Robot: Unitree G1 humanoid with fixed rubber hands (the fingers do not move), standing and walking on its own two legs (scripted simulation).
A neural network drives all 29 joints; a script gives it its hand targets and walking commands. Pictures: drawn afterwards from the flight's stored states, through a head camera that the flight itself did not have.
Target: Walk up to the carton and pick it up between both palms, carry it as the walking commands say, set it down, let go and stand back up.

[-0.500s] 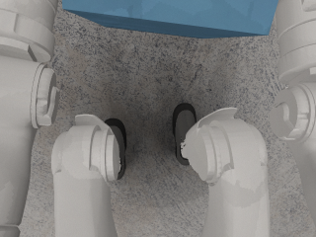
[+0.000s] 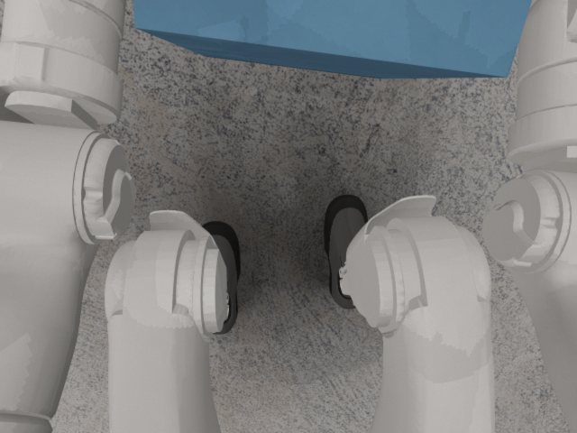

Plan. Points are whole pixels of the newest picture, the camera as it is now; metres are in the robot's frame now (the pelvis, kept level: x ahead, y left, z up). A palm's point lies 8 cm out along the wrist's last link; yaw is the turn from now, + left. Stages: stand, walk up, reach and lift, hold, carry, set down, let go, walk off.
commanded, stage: reach and lift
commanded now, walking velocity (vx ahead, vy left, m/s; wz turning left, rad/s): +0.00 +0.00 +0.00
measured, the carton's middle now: out of the picture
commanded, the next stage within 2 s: none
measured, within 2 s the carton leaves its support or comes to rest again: leaves its support in 0.24 s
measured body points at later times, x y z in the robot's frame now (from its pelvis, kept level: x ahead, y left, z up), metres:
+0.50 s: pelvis -0.01 -0.01 +0.03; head +0.38 -0.03 +0.24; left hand +0.62 +0.11 -0.11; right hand +0.56 -0.24 -0.12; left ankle +0.08 +0.11 -0.33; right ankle +0.11 -0.13 -0.33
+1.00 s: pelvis -0.01 -0.01 +0.08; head +0.38 -0.02 +0.29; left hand +0.59 +0.12 -0.07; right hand +0.54 -0.23 -0.07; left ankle +0.08 +0.11 -0.33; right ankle +0.11 -0.13 -0.33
